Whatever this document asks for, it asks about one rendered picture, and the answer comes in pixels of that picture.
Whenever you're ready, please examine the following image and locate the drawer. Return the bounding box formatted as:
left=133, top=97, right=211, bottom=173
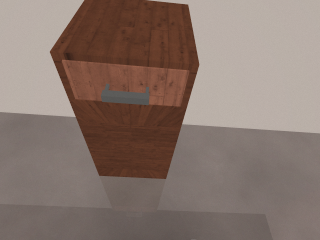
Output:
left=62, top=60, right=190, bottom=107

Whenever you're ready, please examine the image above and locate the cabinet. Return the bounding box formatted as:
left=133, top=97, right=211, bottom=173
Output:
left=50, top=0, right=200, bottom=179

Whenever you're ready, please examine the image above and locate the handle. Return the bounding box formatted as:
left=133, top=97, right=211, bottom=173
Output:
left=101, top=83, right=150, bottom=105

